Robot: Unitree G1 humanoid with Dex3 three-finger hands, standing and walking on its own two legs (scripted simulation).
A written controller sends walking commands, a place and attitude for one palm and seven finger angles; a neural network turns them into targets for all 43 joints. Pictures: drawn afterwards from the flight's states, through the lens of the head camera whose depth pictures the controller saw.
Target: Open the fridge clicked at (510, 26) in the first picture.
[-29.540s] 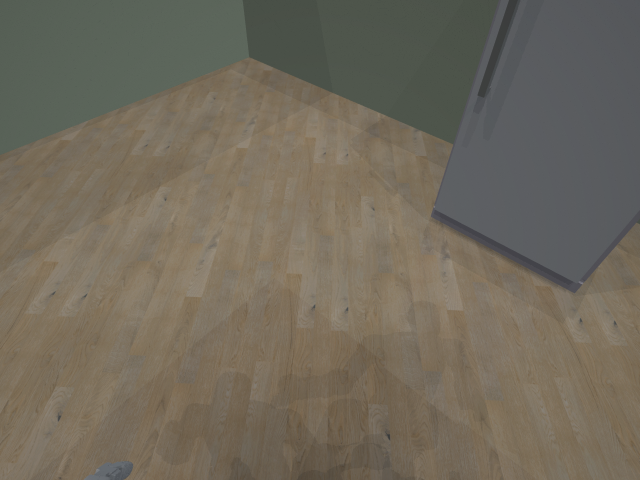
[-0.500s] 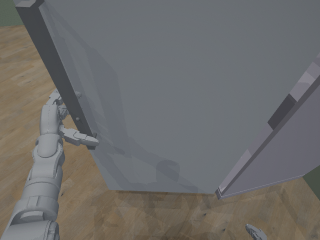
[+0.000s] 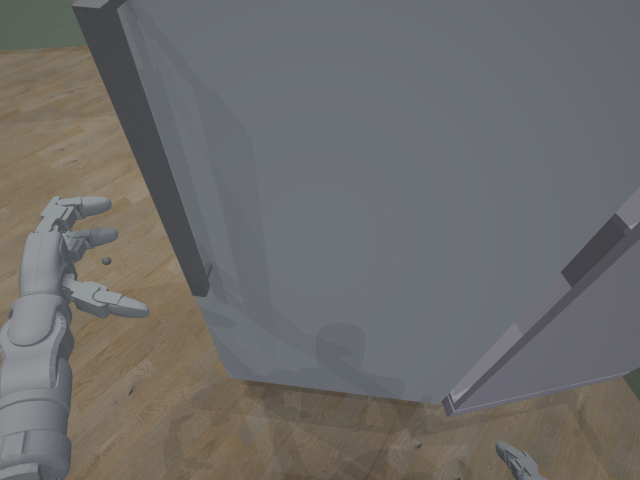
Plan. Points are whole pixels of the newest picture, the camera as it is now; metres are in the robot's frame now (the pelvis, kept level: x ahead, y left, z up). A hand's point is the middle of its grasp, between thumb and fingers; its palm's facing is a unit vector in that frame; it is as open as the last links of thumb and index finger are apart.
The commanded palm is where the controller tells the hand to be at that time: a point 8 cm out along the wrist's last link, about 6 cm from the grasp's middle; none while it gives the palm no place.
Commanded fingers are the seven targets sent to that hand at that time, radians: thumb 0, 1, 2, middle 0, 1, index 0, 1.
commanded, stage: slip the hand off the handle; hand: left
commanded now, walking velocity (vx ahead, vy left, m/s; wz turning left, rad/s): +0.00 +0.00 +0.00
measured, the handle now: (172, 186) +0.43 +0.23 +0.13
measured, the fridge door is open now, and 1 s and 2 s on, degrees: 72 72 72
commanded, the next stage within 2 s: draw the hand back to the body in 0.80 s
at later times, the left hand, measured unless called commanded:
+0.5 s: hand (63, 327) +0.25 +0.31 +0.08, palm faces +0.37 -0.90 -0.21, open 14.7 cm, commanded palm +0.22 +0.34 +0.10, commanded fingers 0.00 -0.55 0.20 -0.25 -1.15 -0.25 -1.15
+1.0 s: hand (52, 358) +0.21 +0.29 +0.09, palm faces +0.30 -0.95 -0.10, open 14.7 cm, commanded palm +0.18 +0.33 +0.10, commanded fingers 0.00 -0.55 0.20 -0.25 -1.15 -0.25 -1.15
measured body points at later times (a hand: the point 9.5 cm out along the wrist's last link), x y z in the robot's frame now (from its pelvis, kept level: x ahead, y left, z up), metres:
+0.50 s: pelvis -0.02 -0.01 +0.00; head +0.00 +0.00 +0.45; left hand +0.23 +0.35 +0.09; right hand +0.14 -0.25 -0.09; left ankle +0.00 +0.09 -0.71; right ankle +0.00 -0.13 -0.71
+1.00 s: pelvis -0.02 -0.02 +0.00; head -0.01 -0.02 +0.45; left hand +0.19 +0.34 +0.10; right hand +0.16 -0.26 -0.08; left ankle +0.00 +0.09 -0.71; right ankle +0.00 -0.13 -0.71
